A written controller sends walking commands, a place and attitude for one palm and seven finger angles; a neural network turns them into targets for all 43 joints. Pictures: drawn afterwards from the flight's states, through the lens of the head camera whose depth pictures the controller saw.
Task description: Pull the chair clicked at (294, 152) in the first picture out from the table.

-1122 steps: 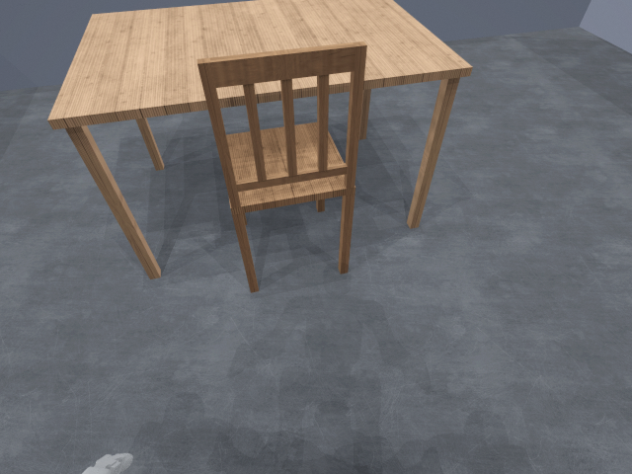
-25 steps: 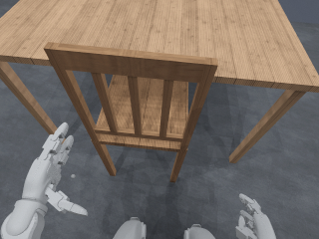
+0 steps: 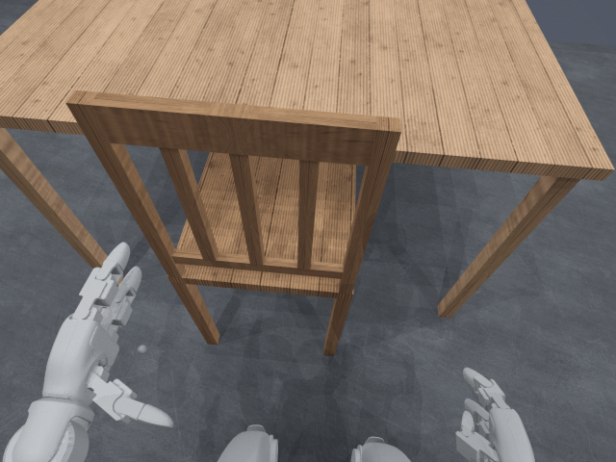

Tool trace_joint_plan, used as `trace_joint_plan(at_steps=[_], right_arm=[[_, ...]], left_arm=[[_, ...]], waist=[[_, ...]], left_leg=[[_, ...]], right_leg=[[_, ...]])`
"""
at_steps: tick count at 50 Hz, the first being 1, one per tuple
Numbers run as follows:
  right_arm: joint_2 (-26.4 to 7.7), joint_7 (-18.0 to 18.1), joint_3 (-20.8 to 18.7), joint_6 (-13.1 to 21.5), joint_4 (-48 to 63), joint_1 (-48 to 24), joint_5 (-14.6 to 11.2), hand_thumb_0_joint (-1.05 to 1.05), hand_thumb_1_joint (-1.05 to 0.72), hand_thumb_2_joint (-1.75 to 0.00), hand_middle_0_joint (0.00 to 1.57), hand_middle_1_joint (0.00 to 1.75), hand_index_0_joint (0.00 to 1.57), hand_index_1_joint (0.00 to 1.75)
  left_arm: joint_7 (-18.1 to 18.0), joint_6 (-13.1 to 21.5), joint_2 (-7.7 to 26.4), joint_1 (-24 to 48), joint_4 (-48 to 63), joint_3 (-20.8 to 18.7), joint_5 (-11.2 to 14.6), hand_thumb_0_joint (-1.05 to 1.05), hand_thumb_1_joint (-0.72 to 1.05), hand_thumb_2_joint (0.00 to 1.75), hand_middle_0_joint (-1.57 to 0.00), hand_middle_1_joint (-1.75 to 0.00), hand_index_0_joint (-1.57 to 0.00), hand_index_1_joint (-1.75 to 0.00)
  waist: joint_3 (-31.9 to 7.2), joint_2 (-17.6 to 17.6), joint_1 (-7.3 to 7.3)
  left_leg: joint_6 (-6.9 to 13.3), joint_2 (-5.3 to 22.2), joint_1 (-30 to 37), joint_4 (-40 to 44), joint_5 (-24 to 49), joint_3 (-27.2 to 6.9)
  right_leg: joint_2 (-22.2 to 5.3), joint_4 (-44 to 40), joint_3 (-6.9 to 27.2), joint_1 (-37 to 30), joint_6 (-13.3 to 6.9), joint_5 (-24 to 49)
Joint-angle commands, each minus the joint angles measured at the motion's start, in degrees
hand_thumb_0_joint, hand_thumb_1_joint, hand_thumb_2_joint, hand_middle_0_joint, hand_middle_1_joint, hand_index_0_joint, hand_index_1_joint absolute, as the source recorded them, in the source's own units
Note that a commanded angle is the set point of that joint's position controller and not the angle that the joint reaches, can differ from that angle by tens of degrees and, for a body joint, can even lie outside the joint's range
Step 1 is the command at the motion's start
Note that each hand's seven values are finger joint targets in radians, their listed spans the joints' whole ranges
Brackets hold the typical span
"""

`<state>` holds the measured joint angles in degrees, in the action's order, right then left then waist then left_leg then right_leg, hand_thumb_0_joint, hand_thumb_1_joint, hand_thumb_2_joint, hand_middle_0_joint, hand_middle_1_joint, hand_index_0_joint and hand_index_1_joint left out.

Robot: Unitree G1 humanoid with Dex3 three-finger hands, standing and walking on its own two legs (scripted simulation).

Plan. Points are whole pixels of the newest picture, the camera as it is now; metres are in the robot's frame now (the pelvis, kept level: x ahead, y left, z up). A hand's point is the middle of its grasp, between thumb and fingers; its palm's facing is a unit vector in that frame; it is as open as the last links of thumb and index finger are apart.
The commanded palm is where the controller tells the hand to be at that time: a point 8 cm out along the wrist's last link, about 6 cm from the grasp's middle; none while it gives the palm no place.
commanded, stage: aim the fingers beside a spindle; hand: left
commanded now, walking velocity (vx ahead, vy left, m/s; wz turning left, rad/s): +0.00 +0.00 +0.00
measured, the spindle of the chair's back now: (250, 215) +0.48 +0.12 -0.02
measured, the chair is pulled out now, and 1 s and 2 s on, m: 0.00 0.00 0.00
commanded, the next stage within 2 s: none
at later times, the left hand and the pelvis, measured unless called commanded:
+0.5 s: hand (187, 339) +0.26 +0.16 +0.01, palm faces -0.08 -1.00 -0.04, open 16.9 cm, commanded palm +0.25 +0.22 +0.02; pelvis +0.00 -0.01 -0.01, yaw +0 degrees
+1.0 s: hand (216, 305) +0.31 +0.14 +0.01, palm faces -0.08 -1.00 -0.04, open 16.9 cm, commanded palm +0.29 +0.19 +0.00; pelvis -0.01 -0.01 -0.03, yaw +0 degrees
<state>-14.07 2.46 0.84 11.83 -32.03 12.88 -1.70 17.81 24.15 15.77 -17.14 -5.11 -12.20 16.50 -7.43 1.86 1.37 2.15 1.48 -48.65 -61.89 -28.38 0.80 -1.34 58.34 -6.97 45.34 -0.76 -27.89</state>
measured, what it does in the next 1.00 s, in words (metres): stands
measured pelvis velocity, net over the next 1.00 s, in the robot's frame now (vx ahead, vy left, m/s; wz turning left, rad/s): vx -0.01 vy -0.01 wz -0.01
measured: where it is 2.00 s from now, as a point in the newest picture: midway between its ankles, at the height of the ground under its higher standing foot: outside the picture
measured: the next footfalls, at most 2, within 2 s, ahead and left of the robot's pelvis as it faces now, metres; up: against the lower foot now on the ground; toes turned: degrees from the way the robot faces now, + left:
none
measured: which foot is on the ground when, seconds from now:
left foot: down 0.00-1.00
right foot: down 0.00-1.00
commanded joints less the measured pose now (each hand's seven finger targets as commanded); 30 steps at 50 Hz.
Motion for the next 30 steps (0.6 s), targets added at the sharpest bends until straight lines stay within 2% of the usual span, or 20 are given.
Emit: trace_joint_plan(at_steps=[1, 3, 7, 8, 10, 11, 13, 17, 18, 20, 21, 23, 27, 28, 30], right_arm=[[-8.3, 0.5, -3.6, 2.7, 7.0, -1.4, -0.1, 0.00, -0.90, -0.90, 0.20, 0.30, 0.20, 0.30], [-8.8, 0.6, -3.6, 2.4, 7.3, -1.4, -0.3, 0.00, -0.90, -0.90, 0.20, 0.30, 0.20, 0.30], [-8.8, 0.9, -3.7, 2.8, 8.0, -1.2, -0.3, 0.00, -0.90, -0.90, 0.20, 0.30, 0.20, 0.30], [-8.7, 1.0, -3.7, 2.8, 7.7, -1.1, -0.1, 0.00, -0.90, -0.90, 0.20, 0.30, 0.20, 0.30], [-8.4, 1.1, -3.7, 3.1, 7.3, -1.1, 0.1, 0.00, -0.90, -0.90, 0.20, 0.30, 0.20, 0.30], [-8.2, 1.0, -3.5, 3.3, 7.2, -1.2, 0.2, 0.00, -0.90, -0.90, 0.20, 0.30, 0.20, 0.30], [-7.9, 0.7, -3.8, 3.1, 6.6, -1.5, 0.4, 0.00, -0.90, -0.90, 0.20, 0.30, 0.20, 0.30], [-8.1, 0.0, -3.9, 2.1, 6.7, -1.7, 0.2, 0.00, -0.90, -0.90, 0.20, 0.30, 0.20, 0.30], [-8.1, -0.1, -4.0, 1.8, 6.8, -1.5, 0.2, 0.00, -0.90, -0.90, 0.20, 0.30, 0.20, 0.30], [-8.6, -0.1, -4.0, 1.4, 7.2, -1.3, 0.0, 0.00, -0.90, -0.90, 0.20, 0.30, 0.20, 0.30], [-8.7, 0.0, -4.0, 1.5, 7.4, -1.4, 0.1, 0.00, -0.90, -0.90, 0.20, 0.30, 0.20, 0.30], [-8.8, 0.3, -4.0, 1.4, 7.5, -1.3, 0.2, 0.00, -0.90, -0.90, 0.20, 0.30, 0.20, 0.30], [-7.8, 0.0, -3.9, 1.8, 7.3, -1.3, 0.6, 0.00, -0.90, -0.90, 0.20, 0.30, 0.20, 0.30], [-7.9, 0.0, -3.9, 1.7, 7.1, -1.2, 0.7, 0.00, -0.90, -0.90, 0.20, 0.30, 0.20, 0.30], [-7.9, -0.3, -3.8, 1.5, 6.4, -1.2, 0.8, 0.00, -0.90, -0.90, 0.20, 0.30, 0.20, 0.30]], left_arm=[[-0.1, 3.9, 6.6, 4.7, 6.3, -4.0, 0.6, 0.00, -0.50, 0.30, -0.06, -0.08, -0.06, -0.08], [1.3, 2.6, 6.7, 5.5, 3.9, -3.0, 0.3, 0.00, -0.50, 0.30, -0.06, -0.08, -0.06, -0.08], [2.6, 2.6, 7.9, 8.9, 8.6, -3.2, 0.9, 0.00, -0.50, 0.30, -0.06, -0.08, -0.06, -0.08], [2.1, 2.8, 8.8, 8.8, 8.3, -4.1, 0.9, 0.00, -0.50, 0.30, -0.06, -0.08, -0.06, -0.08], [1.0, 4.6, 8.5, 11.2, 10.4, -4.1, 1.1, 0.00, -0.50, 0.30, -0.06, -0.08, -0.06, -0.08], [0.5, 5.3, 8.2, 11.0, 10.9, -4.2, 1.3, 0.00, -0.50, 0.30, -0.06, -0.08, -0.06, -0.08], [-0.9, 6.0, 8.9, 8.2, 9.3, -5.8, 0.9, 0.00, -0.50, 0.30, -0.06, -0.08, -0.06, -0.08], [-1.1, 4.8, 5.1, 7.1, 4.5, -1.8, -0.5, 0.00, -0.50, 0.30, -0.06, -0.08, -0.06, -0.08], [-1.1, 4.0, 4.8, 7.2, 3.1, -1.4, -0.8, 0.00, -0.50, 0.30, -0.06, -0.08, -0.06, -0.08], [-0.9, 3.3, 4.0, 10.0, 2.8, 0.4, -1.1, 0.00, -0.50, 0.30, -0.06, -0.08, -0.06, -0.08], [-0.9, 3.4, 4.2, 11.3, 3.7, 0.6, -1.0, 0.00, -0.50, 0.30, -0.06, -0.08, -0.06, -0.08], [-1.6, 4.1, 6.4, 12.4, 4.9, -1.3, -1.1, 0.00, -0.50, 0.30, -0.06, -0.08, -0.06, -0.08], [-3.5, 7.4, 6.4, 14.4, 9.6, -1.7, -1.0, 0.00, -0.50, 0.30, -0.06, -0.08, -0.06, -0.08], [-4.1, 7.6, 7.0, 13.7, 8.8, -2.3, -1.4, 0.00, -0.50, 0.30, -0.06, -0.08, -0.06, -0.08], [-4.8, 7.7, 5.4, 14.2, 6.0, -0.9, -2.0, 0.00, -0.50, 0.30, -0.06, -0.08, -0.06, -0.08]], waist=[[-10.3, 1.4, 1.06], [-10.1, -0.4, 1.52], [-15.2, 1.8, 1.02], [-15.1, -0.1, 1.25], [-16.1, 0.9, 1.22], [-16.3, 2.2, 0.65], [-16.4, 1.8, -0.09], [-13.8, 1.5, 0.63], [-13.7, -0.2, 0.94], [-12.9, -0.7, 1.73], [-13.7, -0.3, 1.61], [-15.1, -1.9, 1.35], [-19.1, 1.7, 0.31], [-19.0, 1.0, 0.32], [-17.5, 0.6, 0.96]], left_leg=[[-1.2, -0.7, 8.6, 8.6, 13.3, -3.6], [-0.8, -0.8, 7.3, 8.1, 12.6, -3.3], [-0.6, -0.9, 9.3, 7.3, 16.0, -3.1], [-0.4, -0.7, 8.7, 6.7, 16.6, -3.1], [-0.6, -0.7, 9.5, 6.5, 17.1, -3.3], [-0.7, -0.8, 9.3, 6.4, 17.8, -3.3], [-0.8, -0.7, 8.7, 6.1, 18.7, -3.0], [-1.0, -0.8, 7.0, 6.1, 17.0, -2.7], [-0.8, -0.8, 6.0, 5.9, 16.3, -2.7], [-0.7, -0.7, 5.3, 5.6, 14.1, -2.6], [-0.6, -0.9, 5.1, 5.4, 13.4, -2.6], [-0.5, -0.7, 4.5, 4.9, 13.7, -2.6], [-0.6, -0.7, 6.8, 4.6, 16.7, -2.5], [-0.7, -0.6, 6.3, 4.4, 17.4, -2.5], [-0.8, -0.6, 5.7, 4.1, 16.6, -2.6]], right_leg=[[1.4, -6.9, 2.9, -3.8, -0.4, 9.3], [1.4, -7.3, 3.6, -4.3, -0.3, 9.3], [0.9, -6.9, 4.3, -7.0, -0.3, 13.1], [1.1, -6.6, 4.4, -7.0, -0.2, 13.7], [1.1, -5.9, 4.3, -6.2, -0.2, 13.8], [1.0, -5.5, 4.3, -6.6, -0.3, 14.3], [1.1, -5.1, 4.3, -7.0, -0.4, 15.2], [0.9, -4.6, 4.0, -4.8, -0.3, 14.4], [0.9, -4.6, 4.2, -4.9, -0.2, 13.9], [0.8, -5.0, 4.5, -3.6, -0.1, 12.1], [0.6, -5.1, 4.9, -3.9, -0.1, 11.4], [0.7, -4.8, 5.4, -5.1, -0.1, 11.7], [0.6, -3.4, 5.3, -5.8, -0.4, 14.2], [0.7, -3.0, 5.2, -5.9, -0.5, 14.8], [0.7, -2.6, 4.9, -3.8, -0.4, 14.2]])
